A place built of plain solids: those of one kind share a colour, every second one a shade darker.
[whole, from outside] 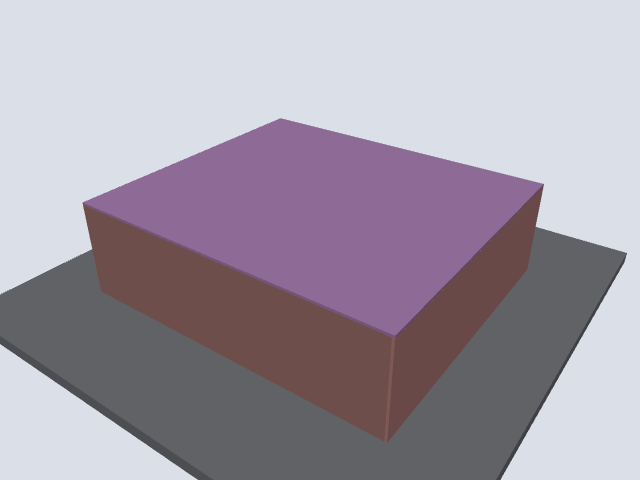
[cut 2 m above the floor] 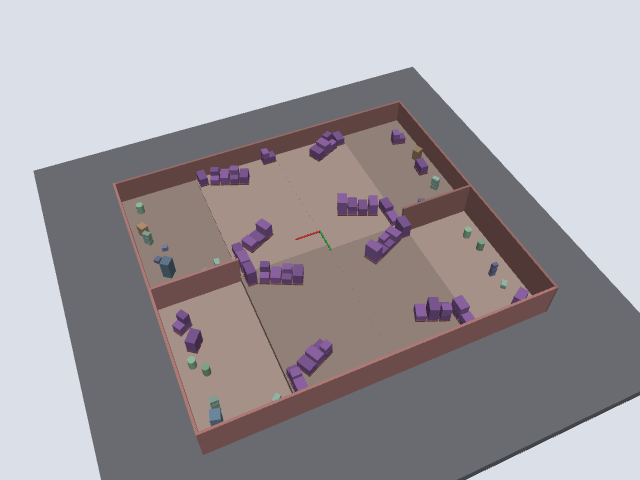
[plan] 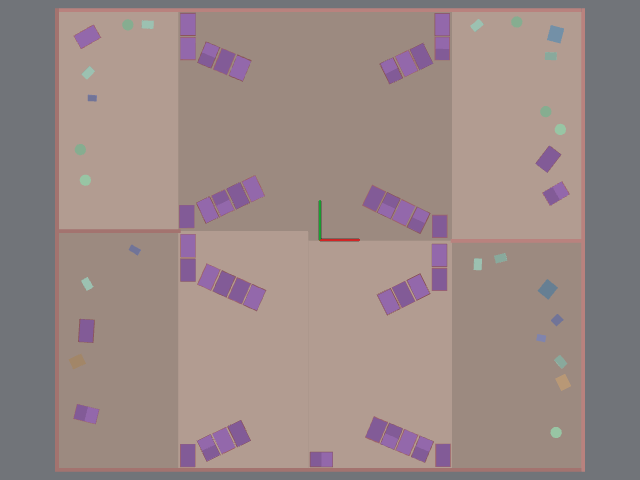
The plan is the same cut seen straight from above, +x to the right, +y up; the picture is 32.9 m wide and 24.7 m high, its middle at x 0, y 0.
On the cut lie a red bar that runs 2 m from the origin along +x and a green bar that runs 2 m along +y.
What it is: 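A closed cross-dock hall without a stair; its walked floor lies 1.11 m over the lower ground and ends at a front at either end, two bays a front; beyond a bay's line the ground lies deep, a low step down, or level and merely marked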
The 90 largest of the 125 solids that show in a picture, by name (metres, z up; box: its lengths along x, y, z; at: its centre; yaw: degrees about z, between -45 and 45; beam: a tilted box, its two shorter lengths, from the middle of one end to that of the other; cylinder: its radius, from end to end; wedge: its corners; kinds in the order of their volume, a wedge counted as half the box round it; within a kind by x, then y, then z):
{
 "floor_1": {"box": [6.18, 12.12, 0.99], "at": [-10.37, -5.68, 0.45]},
 "floor_2": {"box": [6.18, 11.21, 0.15], "at": [-10.37, 6.14, 0.02]},
 "floor_3": {"box": [6.69, 12.2, 1.16], "at": [-3.96, -5.64, 0.53]},
 "floor_4": {"box": [6.69, 11.29, 1.16], "at": [-3.96, 6.1, 0.53]},
 "floor_5": {"box": [7.41, 11.7, 1.16], "at": [3.09, -5.89, 0.53]},
 "floor_6": {"box": [7.41, 11.79, 1.16], "at": [3.09, 5.85, 0.53]},
 "floor_7": {"box": [6.68, 11.62, 1.01], "at": [10.12, -5.93, 0.45]},
 "floor_8": {"box": [6.68, 11.71, 0.51], "at": [10.12, 5.89, 0.21]},
 "wall_1": {"box": [0.2, 23.85, 8.05], "at": [-13.54, 0.0, 3.97]},
 "wall_2": {"box": [6.3, 0.2, 8.05], "at": [-10.31, 0.46, 3.97]},
 "wall_3": {"box": [26.87, 0.2, 8.05], "at": [0.0, -11.83, 3.97]},
 "wall_4": {"box": [26.87, 0.2, 8.05], "at": [0.0, 11.83, 3.97]},
 "wall_5": {"box": [6.73, 0.2, 8.05], "at": [10.09, -0.04, 3.97]},
 "wall_6": {"box": [0.2, 23.85, 8.05], "at": [13.54, 0.0, 3.97]},
 "roof_1": {"box": [27.27, 23.85, 0.2], "at": [0.0, 0.0, 8.1]},
 "load_1": {"box": [1.16, 0.77, 0.5], "at": [-12.02, -8.96, 1.34], "yaw": -13.6},
 "load_2": {"box": [0.71, 1.15, 0.79], "at": [-12.02, -4.67, 1.48], "yaw": -3.9},
 "load_3": {"box": [1.15, 0.74, 1.11], "at": [-11.97, 10.45, 0.8], "yaw": 29.4},
 "load_4": {"box": [0.58, 0.77, 0.5], "at": [-11.75, -9.02, 1.84], "yaw": -14.1},
 "load_5": {"box": [0.76, 1.17, 1.18], "at": [-6.85, 1.21, 1.85], "yaw": 0.1},
 "load_6": {"box": [0.73, 1.16, 0.57], "at": [-6.8, -11.08, 1.54], "yaw": 0.2},
 "load_7": {"box": [0.77, 1.1, 0.64], "at": [-6.8, 9.85, 2.21], "yaw": -0.1},
 "load_8": {"box": [0.77, 1.1, 0.42], "at": [-6.8, 11.1, 1.88], "yaw": 0.2},
 "load_9": {"box": [0.76, 1.14, 0.71], "at": [-6.79, -1.56, 1.61]},
 "load_10": {"box": [0.74, 1.16, 0.38], "at": [-6.79, -0.3, 1.44], "yaw": 0.1},
 "load_11": {"box": [0.77, 1.1, 0.64], "at": [-6.79, 9.86, 1.57], "yaw": 0.3},
 "load_12": {"box": [0.72, 1.15, 0.82], "at": [-5.78, 1.55, 1.66], "yaw": 24.9},
 "load_13": {"box": [0.75, 1.16, 0.62], "at": [-5.73, -10.7, 1.57], "yaw": 25.3},
 "load_14": {"box": [0.73, 1.15, 0.65], "at": [-5.73, 9.52, 1.58], "yaw": -22.5},
 "load_15": {"box": [0.71, 1.15, 1.14], "at": [-5.72, -1.91, 1.83], "yaw": -24.0},
 "load_16": {"box": [0.73, 0.57, 0.65], "at": [-5.63, 9.78, 2.23], "yaw": -22.7},
 "load_17": {"box": [0.75, 0.58, 0.62], "at": [-5.61, -10.95, 2.19], "yaw": 25.4},
 "load_18": {"box": [0.75, 1.14, 0.37], "at": [-5.0, 1.91, 1.44], "yaw": 25.2},
 "load_19": {"box": [0.78, 1.12, 1.06], "at": [-4.95, -10.32, 1.79], "yaw": 25.3},
 "load_20": {"box": [0.74, 1.13, 0.64], "at": [-4.93, -2.26, 1.58], "yaw": -23.8},
 "load_21": {"box": [0.73, 1.15, 1.32], "at": [-4.92, 9.18, 1.92], "yaw": -22.6},
 "load_22": {"box": [0.75, 0.57, 0.37], "at": [-4.88, 1.66, 1.82], "yaw": 25.1},
 "load_23": {"box": [0.75, 1.16, 0.41], "at": [-4.21, 2.28, 1.46], "yaw": 25.4},
 "load_24": {"box": [0.73, 1.16, 0.76], "at": [-4.16, -9.96, 1.64], "yaw": 25.3},
 "load_25": {"box": [0.75, 1.12, 0.45], "at": [-4.15, -2.61, 1.93], "yaw": -23.9},
 "load_26": {"box": [0.77, 1.1, 0.52], "at": [-4.11, 8.84, 1.52], "yaw": -22.6},
 "load_27": {"box": [0.73, 1.14, 1.41], "at": [-3.43, 2.63, 1.96], "yaw": 24.9},
 "load_28": {"box": [0.76, 1.12, 1.39], "at": [-3.37, -2.96, 1.95], "yaw": -23.9},
 "load_29": {"box": [1.14, 0.74, 0.55], "at": [0.07, -11.28, 1.53], "yaw": 0.1},
 "load_30": {"box": [0.57, 0.74, 0.55], "at": [0.36, -11.3, 2.08], "yaw": -0.2},
 "load_31": {"box": [0.75, 1.11, 1.0], "at": [2.79, 2.14, 1.75], "yaw": -25.9},
 "load_32": {"box": [0.75, 1.11, 0.78], "at": [2.91, -9.77, 1.64], "yaw": -23.1},
 "load_33": {"box": [0.73, 0.57, 0.53], "at": [3.41, 1.51, 2.04], "yaw": -25.7},
 "load_34": {"box": [0.73, 1.12, 1.12], "at": [3.54, -3.18, 1.81], "yaw": 26.5},
 "load_35": {"box": [0.73, 1.14, 0.53], "at": [3.54, 1.76, 1.52], "yaw": -26.2},
 "load_36": {"box": [0.71, 0.58, 0.54], "at": [3.55, 8.96, 2.06], "yaw": 25.5},
 "load_37": {"box": [0.74, 0.58, 0.55], "at": [3.58, -10.36, 2.08], "yaw": -22.7},
 "load_38": {"box": [0.71, 1.16, 0.54], "at": [3.67, 8.71, 1.52], "yaw": 25.2},
 "load_39": {"box": [0.74, 1.16, 0.55], "at": [3.69, -10.11, 1.53], "yaw": -22.6},
 "load_40": {"box": [0.74, 1.15, 0.43], "at": [4.29, -2.8, 1.47], "yaw": 26.4},
 "load_41": {"box": [0.77, 1.1, 0.66], "at": [4.31, 1.4, 1.58], "yaw": -25.8},
 "load_42": {"box": [0.73, 1.14, 0.87], "at": [4.46, 9.08, 1.69], "yaw": 25.3},
 "load_43": {"box": [0.71, 1.14, 0.74], "at": [4.47, -10.42, 1.62], "yaw": -23.1},
 "load_44": {"box": [0.7, 0.57, 0.63], "at": [4.95, 0.77, 2.21], "yaw": -25.7},
 "load_45": {"box": [0.74, 1.1, 0.66], "at": [5.06, -2.42, 1.58], "yaw": 26.3},
 "load_46": {"box": [0.7, 1.14, 0.63], "at": [5.08, 1.02, 1.57], "yaw": -25.9},
 "load_47": {"box": [0.73, 0.58, 0.49], "at": [5.17, -11.02, 1.98], "yaw": -22.5},
 "load_48": {"box": [0.75, 1.17, 0.63], "at": [5.22, 9.44, 1.57], "yaw": 25.7},
 "load_49": {"box": [0.73, 1.16, 0.49], "at": [5.27, -10.76, 1.5], "yaw": -22.7},
 "load_50": {"box": [0.76, 1.13, 1.09], "at": [6.14, -0.79, 1.8]},
 "load_51": {"box": [0.76, 1.11, 0.63], "at": [6.15, -2.03, 1.57], "yaw": 0.2},
 "load_52": {"box": [0.73, 1.12, 1.39], "at": [6.15, 0.7, 1.95]},
 "load_53": {"box": [0.71, 1.16, 0.65], "at": [6.29, 9.85, 1.58]},
 "load_54": {"box": [0.71, 0.58, 0.65], "at": [6.29, 10.13, 2.23], "yaw": -0.3},
 "load_55": {"box": [0.73, 1.13, 1.17], "at": [6.3, 11.08, 1.84], "yaw": 0.1},
 "load_56": {"box": [0.71, 1.16, 0.72], "at": [6.33, -11.08, 1.62], "yaw": 0.1},
 "load_57": {"box": [0.75, 1.16, 1.21], "at": [11.75, 4.16, 1.21], "yaw": -37.6},
 "load_58": {"box": [0.57, 0.77, 0.69], "at": [11.91, 2.25, 1.65], "yaw": 30.7},
 "load_59": {"box": [1.14, 0.77, 0.69], "at": [12.14, 2.39, 0.95], "yaw": 31.0},
 "cage_trolley_1": {"box": [0.72, 0.8, 1.66], "at": [11.72, -2.54, 1.79], "yaw": -38.8},
 "cage_trolley_2": {"box": [0.72, 0.8, 1.66], "at": [12.12, 10.59, 1.29], "yaw": -14.7},
 "drum_1": {"cylinder": 0.29, "from": [-12.33, 4.65, 0.1], "to": [-12.33, 4.65, 0.98]},
 "drum_2": {"cylinder": 0.29, "from": [-12.07, 3.08, 0.1], "to": [-12.07, 3.08, 0.98]},
 "drum_3": {"cylinder": 0.29, "from": [-9.89, 11.07, 0.1], "to": [-9.89, 11.07, 0.98]},
 "drum_4": {"cylinder": 0.29, "from": [10.13, 11.22, 0.46], "to": [10.13, 11.22, 1.34]},
 "drum_5": {"cylinder": 0.29, "from": [11.62, 6.61, 0.46], "to": [11.62, 6.61, 1.34]},
 "drum_6": {"cylinder": 0.29, "from": [12.15, -9.91, 0.96], "to": [12.15, -9.91, 1.84]},
 "drum_7": {"cylinder": 0.29, "from": [12.37, 5.69, 0.46], "to": [12.37, 5.69, 1.34]},
 "bin_1": {"box": [0.72, 0.58, 1.06], "at": [-12.49, -6.25, 1.47], "yaw": 24.5},
 "bin_2": {"box": [0.58, 0.72, 1.06], "at": [12.52, -7.33, 1.49], "yaw": 26.1},
 "pallet_1": {"box": [0.8, 1.2, 0.14], "at": [-6.79, -1.55, 1.18]},
 "pallet_2": {"box": [0.8, 1.2, 0.14], "at": [-6.79, -0.3, 1.18]},
 "pallet_3": {"box": [0.8, 1.2, 0.14], "at": [-5.72, -1.91, 1.18], "yaw": -24.2},
 "pallet_4": {"box": [0.8, 1.2, 0.14], "at": [-4.93, -2.26, 1.18], "yaw": -24.2},
 "pallet_5": {"box": [0.8, 1.2, 0.14], "at": [-4.16, -9.96, 1.18], "yaw": 25.3}
}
